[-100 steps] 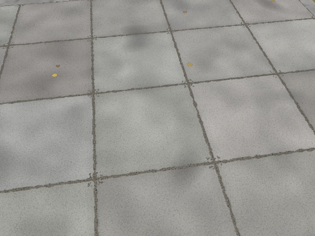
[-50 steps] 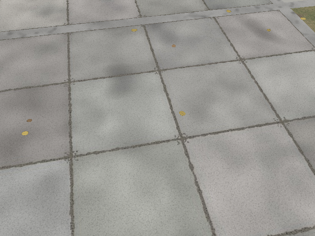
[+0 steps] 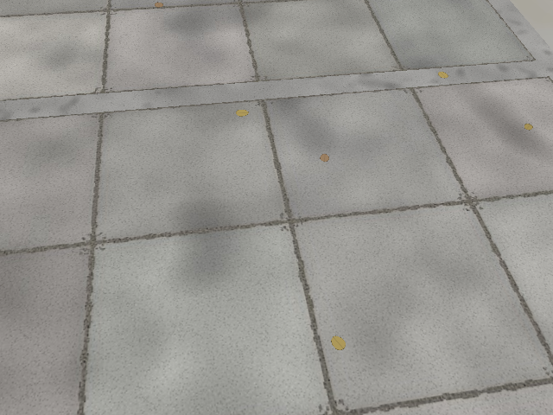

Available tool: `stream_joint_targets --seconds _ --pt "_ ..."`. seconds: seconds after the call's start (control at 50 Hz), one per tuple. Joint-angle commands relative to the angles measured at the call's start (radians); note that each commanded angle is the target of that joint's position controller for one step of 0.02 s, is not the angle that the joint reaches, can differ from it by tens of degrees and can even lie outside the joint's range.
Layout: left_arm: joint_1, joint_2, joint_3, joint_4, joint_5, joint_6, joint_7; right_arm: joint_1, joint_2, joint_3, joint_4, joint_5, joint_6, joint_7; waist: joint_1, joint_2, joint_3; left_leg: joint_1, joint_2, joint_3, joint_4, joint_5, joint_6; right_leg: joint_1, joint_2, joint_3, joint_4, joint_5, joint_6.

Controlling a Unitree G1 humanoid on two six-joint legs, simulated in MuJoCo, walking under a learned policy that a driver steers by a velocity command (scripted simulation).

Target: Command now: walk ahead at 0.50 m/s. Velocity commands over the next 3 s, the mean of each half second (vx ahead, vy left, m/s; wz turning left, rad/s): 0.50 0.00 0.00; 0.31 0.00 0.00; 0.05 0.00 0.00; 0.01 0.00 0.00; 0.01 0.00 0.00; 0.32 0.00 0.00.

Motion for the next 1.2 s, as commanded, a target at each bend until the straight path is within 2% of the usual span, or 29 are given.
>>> stream_joint_targets --seconds 0.02,0.08,0.2,0.3,0.36,0.4,0.42,0.44,0.46,0.48,0.5,0.52,0.56,0.62,0.66,0.7,0.78,0.86,0.88,0.9,0.92,0.94,0.96,0.98,1.0,1.04,1.1,1.16,1.2 --pt "0.048 0.051 0.023 -0.048 0.007 0.010 0.011 0.020 -0.081 -0.013 -0.025 -0.008 -0.017 0.003 0.022 0.117 -0.057 0.135 0.250 -0.278 -0.298 0.083 0.164 -0.141 -0.094 0.036 -0.028 0.094 -0.002" --pt "-0.030 0.057 0.030 -0.079 0.016 0.023 0.016 0.074 -0.125 -0.023 0.003 -0.007 -0.020 -0.014 0.018 0.089 -0.013 0.139 0.249 -0.222 -0.335 0.170 0.178 -0.228 -0.104 0.029 -0.148 0.206 0.024" --pt "-0.240 0.030 0.021 -0.140 0.015 0.012 -0.001 0.170 -0.139 -0.021 0.039 0.006 -0.005 -0.038 -0.042 0.086 0.025 0.217 0.217 -0.136 -0.349 0.179 0.134 -0.253 -0.064 -0.009 -0.490 0.460 0.038" --pt "-0.375 0.031 0.009 -0.191 0.004 0.001 -0.029 0.252 -0.150 -0.027 0.083 0.014 0.014 -0.042 -0.083 0.084 0.070 0.369 0.271 -0.139 -0.297 0.182 0.133 -0.283 -0.036 -0.022 -0.626 0.404 0.022" --pt "-0.360 0.056 0.014 -0.203 0.001 -0.009 -0.044 0.240 -0.165 -0.036 0.092 0.018 0.028 -0.048 -0.050 0.105 0.052 0.433 0.304 -0.145 -0.222 0.307 0.112 -0.215 -0.013 -0.034 -0.673 0.300 -0.015" --pt "-0.193 0.107 0.041 -0.158 0.006 -0.012 -0.042 0.192 -0.173 -0.038 0.081 0.019 0.036 -0.049 0.049 0.119 -0.050 0.409 0.263 -0.102 -0.035 0.609 0.080 0.049 0.052 -0.088 -0.703 0.279 -0.055" --pt "-0.011 0.162 0.067 -0.103 0.010 -0.012 -0.034 0.183 -0.145 -0.027 0.070 0.013 0.037 -0.048 0.122 0.093 -0.167 0.293 0.205 -0.061 0.183 0.595 0.049 0.322 0.027 -0.056 -0.681 0.310 -0.093" --pt "0.149 0.262 0.091 -0.075 0.032 -0.009 -0.026 0.266 -0.060 0.000 0.048 -0.001 0.025 -0.041 0.121 -0.092 -0.339 -0.070 0.086 -0.009 0.578 0.230 -0.014 0.736 -0.233 0.313 -0.679 0.266 -0.222" --pt "0.178 0.240 0.079 -0.062 0.023 -0.006 -0.032 0.308 -0.008 0.020 0.063 0.005 0.000 -0.032 0.106 -0.238 -0.436 -0.301 -0.034 -0.125 0.789 -0.429 -0.032 0.875 -0.351 0.682 -0.842 0.131 -0.303" --pt "0.121 0.165 0.056 -0.070 0.014 -0.008 -0.031 0.214 -0.119 -0.010 0.048 0.035 -0.018 -0.027 0.113 -0.160 -0.318 -0.406 0.035 -0.187 0.884 -0.404 -0.011 0.786 -0.312 0.604 -0.870 0.055 -0.247" --pt "0.022 0.132 0.045 -0.092 0.011 -0.007 -0.028 0.131 -0.143 -0.015 0.021 0.046 -0.028 -0.028 0.090 -0.108 -0.191 -0.433 0.089 -0.152 0.867 -0.303 0.003 0.630 -0.281 0.459 -0.894 0.106 -0.208" --pt "-0.052 0.104 0.035 -0.105 0.019 -0.007 -0.030 0.091 -0.137 -0.019 0.017 0.036 -0.027 -0.035 0.059 -0.035 -0.120 -0.388 0.132 -0.131 0.813 -0.215 0.001 0.477 -0.242 0.354 -0.930 0.185 -0.189" --pt "-0.102 0.062 0.022 -0.103 0.035 -0.011 -0.037 0.118 -0.098 -0.026 0.026 0.023 -0.001 -0.041 -0.003 -0.052 -0.069 -0.271 0.180 -0.135 0.723 -0.129 -0.003 0.302 -0.181 0.230 -0.998 0.254 -0.168" --pt "-0.063 0.093 0.029 -0.076 0.031 -0.018 -0.029 0.111 -0.068 -0.027 0.022 0.016 0.025 -0.048 -0.022 -0.042 -0.031 -0.281 0.190 -0.120 0.633 -0.060 -0.026 0.245 -0.163 0.148 -1.054 0.331 -0.188" --pt "-0.040 0.111 0.030 -0.061 0.036 -0.016 -0.016 0.044 -0.076 -0.032 -0.003 0.003 0.028 -0.052 -0.019 -0.023 -0.001 -0.325 0.181 -0.109 0.521 0.016 -0.053 0.252 -0.159 0.092 -1.040 0.581 -0.187" --pt "-0.034 0.106 0.025 -0.052 0.037 -0.005 -0.006 0.000 -0.050 -0.024 -0.017 -0.004 0.024 -0.047 -0.015 -0.030 -0.007 -0.275 0.156 -0.085 0.368 0.116 -0.062 0.240 -0.117 0.001 -1.006 0.751 -0.155" --pt "0.021 0.122 0.023 -0.017 0.029 0.009 0.004 -0.111 -0.037 -0.011 -0.039 0.001 0.026 -0.035 0.030 -0.044 -0.028 -0.158 0.095 -0.054 0.163 0.265 -0.059 0.270 -0.102 -0.041 -0.970 0.739 -0.130" --pt "0.002 0.125 0.027 0.010 0.016 0.029 0.013 -0.115 -0.085 -0.018 -0.047 -0.007 0.019 -0.024 0.009 -0.058 -0.043 -0.125 0.081 -0.082 0.066 0.168 -0.019 0.384 -0.151 0.013 -0.855 0.729 -0.112" --pt "-0.021 0.125 0.028 0.010 0.010 0.034 0.016 -0.061 -0.099 -0.025 -0.028 -0.012 0.014 -0.023 -0.026 -0.046 -0.064 -0.054 0.068 -0.072 0.001 0.205 -0.003 0.393 -0.135 0.012 -0.793 0.716 -0.091" --pt "0.004 0.115 0.025 0.013 0.016 0.036 0.016 0.002 -0.140 -0.039 0.000 -0.020 0.009 -0.028 -0.040 -0.003 -0.107 0.070 0.068 -0.070 -0.052 0.408 0.015 0.385 -0.076 -0.006 -0.694 0.696 -0.055" --pt "0.061 0.083 0.015 0.009 0.038 0.030 0.015 0.064 -0.203 -0.051 0.010 -0.034 0.007 -0.033 -0.019 0.090 -0.212 0.298 0.192 -0.177 0.032 0.833 0.066 0.266 -0.002 -0.041 -0.526 0.463 -0.010" --pt "0.200 -0.021 -0.018 0.050 0.038 0.028 0.010 0.103 -0.172 -0.038 0.025 -0.035 0.019 -0.038 0.010 0.262 -0.338 0.538 0.378 -0.367 0.061 0.976 0.236 0.065 0.074 -0.046 -0.295 -0.027 0.049" --pt "0.158 0.022 -0.010 0.054 0.024 0.039 0.008 0.117 -0.094 -0.016 0.032 -0.015 0.031 -0.033 -0.023 0.251 -0.367 0.499 0.409 -0.456 -0.002 0.829 0.278 0.019 0.081 0.012 -0.164 -0.352 0.080" --pt "0.093 0.079 0.005 0.034 0.008 0.054 0.010 0.064 -0.095 -0.010 0.025 -0.005 0.034 -0.028 -0.017 0.193 -0.298 0.398 0.378 -0.435 -0.047 0.571 0.246 -0.023 0.049 0.046 -0.106 -0.363 0.082" --pt "0.038 0.084 0.010 0.026 0.003 0.073 0.020 -0.003 -0.098 -0.008 0.010 -0.009 0.037 -0.030 -0.005 0.134 -0.226 0.293 0.349 -0.408 -0.089 0.363 0.208 -0.045 0.022 0.039 -0.106 -0.318 0.085" --pt "0.002 0.077 0.018 0.022 0.016 0.107 0.041 -0.118 -0.098 -0.005 -0.013 -0.020 0.045 -0.040 0.032 0.137 -0.134 0.091 0.295 -0.345 -0.179 0.078 0.152 0.018 -0.015 0.034 -0.219 -0.214 0.094" --pt "0.029 0.034 0.011 0.049 0.023 0.119 0.052 -0.145 -0.095 -0.006 -0.009 -0.029 0.061 -0.050 0.046 0.174 -0.119 -0.033 0.230 -0.255 -0.225 -0.064 0.127 0.170 0.008 -0.013 -0.410 -0.095 0.089" --pt "0.051 0.022 0.010 0.079 0.033 0.120 0.042 -0.140 -0.092 -0.005 0.010 -0.003 0.071 -0.058 0.065 0.154 -0.118 -0.075 0.198 -0.212 -0.223 -0.252 0.090 0.299 0.033 -0.055 -0.617 0.119 0.061" --pt "0.024 0.044 0.009 0.069 0.055 0.122 0.036 -0.099 -0.071 0.002 0.034 0.001 0.075 -0.057 0.050 0.109 -0.055 -0.105 0.160 -0.193 -0.212 -0.400 0.014 0.301 -0.007 -0.016 -0.726 0.135 0.022"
